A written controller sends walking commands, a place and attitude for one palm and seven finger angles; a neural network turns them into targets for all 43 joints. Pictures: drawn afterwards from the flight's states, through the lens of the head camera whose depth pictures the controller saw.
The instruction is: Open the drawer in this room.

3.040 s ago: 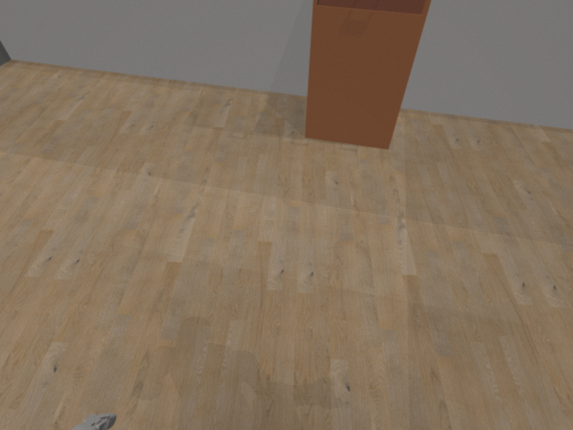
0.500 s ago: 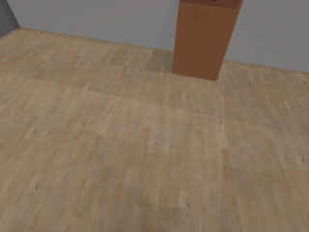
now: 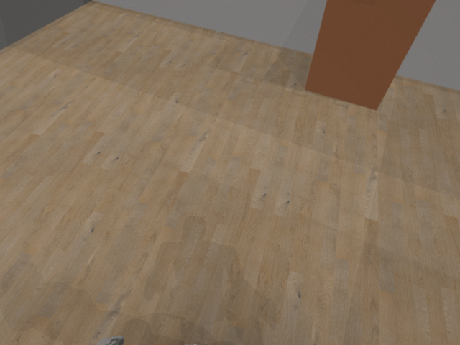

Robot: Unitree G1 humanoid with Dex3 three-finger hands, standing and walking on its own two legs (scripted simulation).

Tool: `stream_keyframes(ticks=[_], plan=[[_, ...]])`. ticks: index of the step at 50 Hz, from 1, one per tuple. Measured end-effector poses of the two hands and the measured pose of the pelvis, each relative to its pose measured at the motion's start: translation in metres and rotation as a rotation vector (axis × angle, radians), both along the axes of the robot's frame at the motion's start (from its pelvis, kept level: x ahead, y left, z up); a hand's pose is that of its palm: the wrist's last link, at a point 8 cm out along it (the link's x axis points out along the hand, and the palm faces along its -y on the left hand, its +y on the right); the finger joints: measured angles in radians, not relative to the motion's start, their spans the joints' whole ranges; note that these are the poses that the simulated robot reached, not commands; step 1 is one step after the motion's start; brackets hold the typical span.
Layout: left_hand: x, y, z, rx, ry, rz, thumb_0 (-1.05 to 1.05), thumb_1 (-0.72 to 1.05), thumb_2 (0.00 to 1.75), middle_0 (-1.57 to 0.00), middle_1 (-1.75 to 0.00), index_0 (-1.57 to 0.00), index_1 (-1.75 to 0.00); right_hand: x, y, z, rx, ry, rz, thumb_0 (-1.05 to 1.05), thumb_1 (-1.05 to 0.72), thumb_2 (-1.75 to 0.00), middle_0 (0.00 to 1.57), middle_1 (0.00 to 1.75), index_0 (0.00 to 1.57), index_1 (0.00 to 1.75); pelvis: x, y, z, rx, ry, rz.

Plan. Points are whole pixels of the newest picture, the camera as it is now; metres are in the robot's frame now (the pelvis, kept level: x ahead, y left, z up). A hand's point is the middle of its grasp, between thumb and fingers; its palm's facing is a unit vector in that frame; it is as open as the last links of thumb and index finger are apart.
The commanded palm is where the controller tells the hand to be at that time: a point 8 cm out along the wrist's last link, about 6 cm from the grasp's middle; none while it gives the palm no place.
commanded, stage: turn or walk to find it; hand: left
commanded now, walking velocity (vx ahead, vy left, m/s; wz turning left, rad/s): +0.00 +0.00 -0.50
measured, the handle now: out of the picture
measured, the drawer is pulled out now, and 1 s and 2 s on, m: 0.00 0.00 0.00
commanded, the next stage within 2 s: stand and wait in 0.78 s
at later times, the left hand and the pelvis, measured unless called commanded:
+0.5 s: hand out of the picture -0.08 +0.18 -0.19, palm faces +0.25 -0.95 -0.21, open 7.3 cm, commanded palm none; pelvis -0.02 -0.01 -0.01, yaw +11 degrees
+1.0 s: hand out of the picture -0.04 +0.16 -0.17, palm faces +0.12 -0.97 -0.19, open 7.3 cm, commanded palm none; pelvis -0.04 -0.01 +0.00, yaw +3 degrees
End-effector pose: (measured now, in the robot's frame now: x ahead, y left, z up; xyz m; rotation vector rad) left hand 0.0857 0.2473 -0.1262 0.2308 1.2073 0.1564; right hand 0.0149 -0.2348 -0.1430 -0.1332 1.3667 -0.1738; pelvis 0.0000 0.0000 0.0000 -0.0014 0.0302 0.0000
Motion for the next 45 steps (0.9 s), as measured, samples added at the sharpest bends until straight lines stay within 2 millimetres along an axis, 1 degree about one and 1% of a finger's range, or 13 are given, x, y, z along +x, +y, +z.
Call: stream_keyframes(ticks=[3, 7, 11, 14, 17, 20, 24, 27, 31, 36, 38, 41, 45], plan=[[-0.012, -0.009, 0.003, 0.029, -0.034, 0.025, 0.0, 0.91, 0.9, -0.2, -0.3, -0.2, -0.3, 0.004, -0.019, -0.009, 0.003, -0.015, 0.015, 0.01, -0.9, -0.9, 0.21, 0.3, 0.21, 0.3, -0.004, -0.014, -0.005, 0.012, -0.013, 0.018], [-0.04, -0.023, 0.009, 0.03, -0.004, 0.045, 0.0, 0.91, 0.9, -0.2, -0.3, -0.2, -0.3, 0.016, -0.037, -0.005, -0.009, -0.045, 0.027, 0.01, -0.9, -0.9, 0.2, 0.3, 0.2, 0.3, -0.004, -0.025, 0.001, 0.028, -0.04, 0.026], [-0.067, -0.036, 0.007, 0.006, 0.045, 0.082, 0.0, 0.91, 0.9, -0.2, -0.3, -0.21, -0.3, 0.028, -0.048, 0.001, -0.021, -0.066, 0.046, 0.01, -0.9, -0.9, 0.2, 0.29, 0.2, 0.3, -0.004, -0.03, 0.005, 0.036, -0.053, 0.055], [-0.087, -0.042, 0.002, -0.017, 0.069, 0.124, 0.0, 0.91, 0.9, -0.2, -0.3, -0.21, -0.3, 0.035, -0.049, 0.005, -0.032, -0.055, 0.081, 0.01, -0.91, -0.9, 0.2, 0.29, 0.2, 0.3, -0.006, -0.03, 0.005, 0.034, -0.054, 0.085], [-0.11, -0.045, -0.004, -0.039, 0.096, 0.175, 0.0, 0.91, 0.9, -0.21, -0.3, -0.21, -0.3, 0.045, -0.044, 0.008, -0.043, -0.043, 0.13, 0.01, -0.91, -0.9, 0.2, 0.29, 0.2, 0.3, -0.009, -0.028, 0.005, 0.032, -0.051, 0.116], [-0.136, -0.042, -0.011, -0.056, 0.134, 0.225, 0.0, 0.91, 0.9, -0.21, -0.3, -0.21, -0.3, 0.059, -0.033, 0.011, -0.052, -0.051, 0.183, 0.01, -0.91, -0.9, 0.2, 0.29, 0.2, 0.3, -0.015, -0.022, 0.003, 0.027, -0.045, 0.146], [-0.171, -0.029, -0.026, -0.077, 0.188, 0.291, 0.0, 0.91, 0.9, -0.21, -0.3, -0.21, -0.3, 0.079, -0.01, 0.013, -0.065, -0.103, 0.255, 0.01, -0.91, -0.9, 0.2, 0.29, 0.2, 0.3, -0.022, -0.009, -0.005, 0.007, -0.04, 0.192], [-0.189, -0.017, -0.03, -0.076, 0.223, 0.321, 0.0, 0.91, 0.9, -0.21, -0.3, -0.21, -0.3, 0.087, 0.008, 0.017, -0.062, -0.14, 0.293, 0.01, -0.91, -0.9, 0.2, 0.29, 0.2, 0.3, -0.029, -0.003, -0.006, 0.021, -0.044, 0.198], [-0.197, -0.01, -0.024, -0.069, 0.237, 0.322, 0.0, 0.91, 0.9, -0.2, -0.3, -0.2, -0.3, 0.089, 0.029, 0.022, -0.039, -0.177, 0.306, 0.01, -0.9, -0.9, 0.2, 0.29, 0.2, 0.3, -0.032, 0.002, 0.001, 0.017, -0.051, 0.187], [-0.19, -0.014, -0.018, -0.071, 0.238, 0.286, 0.0, 0.91, 0.9, -0.2, -0.3, -0.2, -0.3, 0.082, 0.041, 0.016, 0.015, -0.198, 0.266, 0.01, -0.9, -0.9, 0.2, 0.29, 0.2, 0.3, -0.033, 0.003, 0.003, 0.015, -0.059, 0.146], [-0.184, -0.018, -0.017, -0.07, 0.234, 0.264, 0.0, 0.91, 0.9, -0.2, -0.3, -0.2, -0.3, 0.077, 0.037, 0.012, 0.028, -0.205, 0.228, 0.0, -0.91, -0.9, 0.2, 0.3, 0.21, 0.3, -0.034, 0.0, 0.001, 0.016, -0.061, 0.123], [-0.171, -0.025, -0.019, -0.059, 0.215, 0.226, 0.0, 0.91, 0.9, -0.2, -0.3, -0.2, -0.3, 0.065, 0.023, 0.0, 0.039, -0.193, 0.176, 0.0, -0.91, -0.9, 0.21, 0.3, 0.21, 0.3, -0.034, -0.008, -0.006, 0.026, -0.06, 0.086], [-0.153, -0.034, -0.017, -0.056, 0.171, 0.193, 0.0, 0.91, 0.9, -0.2, -0.3, -0.2, -0.3, 0.039, 0.0, -0.007, 0.014, -0.124, 0.126, 0.0, -0.91, -0.9, 0.2, 0.3, 0.21, 0.3, -0.037, -0.013, -0.007, 0.001, -0.05, 0.081]])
